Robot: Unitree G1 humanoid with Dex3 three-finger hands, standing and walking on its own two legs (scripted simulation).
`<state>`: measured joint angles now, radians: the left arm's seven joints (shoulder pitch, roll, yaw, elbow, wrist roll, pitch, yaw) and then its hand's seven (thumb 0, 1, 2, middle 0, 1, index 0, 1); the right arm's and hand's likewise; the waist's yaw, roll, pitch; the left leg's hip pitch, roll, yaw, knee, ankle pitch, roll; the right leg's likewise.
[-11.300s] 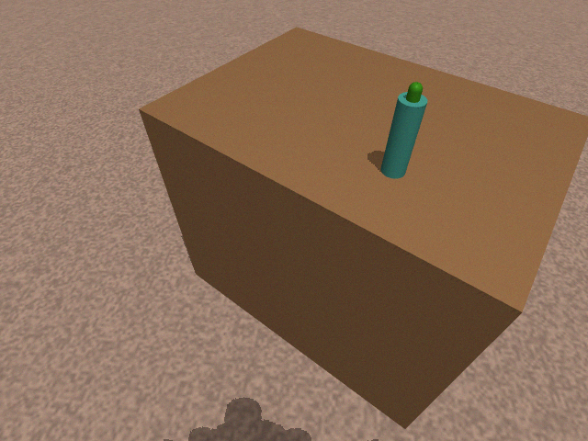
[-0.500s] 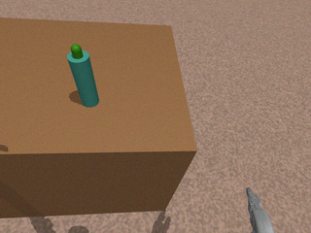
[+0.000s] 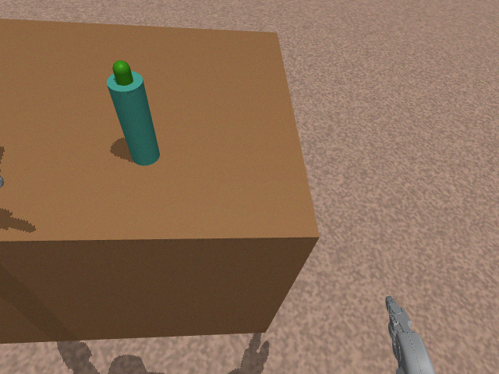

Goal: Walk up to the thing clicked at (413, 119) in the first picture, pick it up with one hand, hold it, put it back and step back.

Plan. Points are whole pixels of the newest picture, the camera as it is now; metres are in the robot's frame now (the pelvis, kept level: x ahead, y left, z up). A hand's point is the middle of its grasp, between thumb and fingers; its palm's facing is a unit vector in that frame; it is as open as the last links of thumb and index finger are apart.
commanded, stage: approach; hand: left
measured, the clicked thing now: (134, 115) +0.53 +0.17 +0.10
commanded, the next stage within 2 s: close in in 0.04 s
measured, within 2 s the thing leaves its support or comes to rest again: leaves its support in 1.96 s
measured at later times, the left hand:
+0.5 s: hand (113, 132) +0.51 +0.20 +0.09, palm faces +0.12 -0.99 +0.01, open 17.5 cm
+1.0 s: hand (137, 136) +0.51 +0.17 +0.08, palm faces +0.13 -0.99 +0.00, open 17.0 cm
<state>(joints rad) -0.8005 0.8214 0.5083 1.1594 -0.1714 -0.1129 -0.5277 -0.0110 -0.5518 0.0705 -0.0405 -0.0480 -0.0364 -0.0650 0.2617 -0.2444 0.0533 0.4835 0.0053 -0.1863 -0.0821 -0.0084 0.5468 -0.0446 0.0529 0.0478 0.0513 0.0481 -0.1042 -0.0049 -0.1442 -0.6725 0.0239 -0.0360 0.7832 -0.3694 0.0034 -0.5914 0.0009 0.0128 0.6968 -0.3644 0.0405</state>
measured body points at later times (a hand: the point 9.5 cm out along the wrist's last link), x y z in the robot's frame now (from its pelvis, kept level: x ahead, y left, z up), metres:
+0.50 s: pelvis -0.02 -0.01 -0.03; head +0.09 +0.01 +0.41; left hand +0.49 +0.26 +0.09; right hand +0.12 -0.28 -0.07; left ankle +0.00 +0.11 -0.71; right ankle -0.02 -0.15 -0.71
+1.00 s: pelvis -0.01 -0.01 -0.03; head +0.09 +0.00 +0.41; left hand +0.49 +0.22 +0.08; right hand +0.14 -0.29 -0.06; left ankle +0.00 +0.11 -0.71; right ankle -0.02 -0.15 -0.71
